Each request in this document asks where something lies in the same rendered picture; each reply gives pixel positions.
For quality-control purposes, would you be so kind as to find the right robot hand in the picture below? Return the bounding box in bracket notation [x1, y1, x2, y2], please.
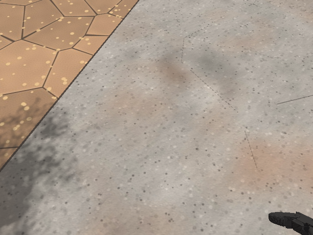
[268, 211, 313, 235]

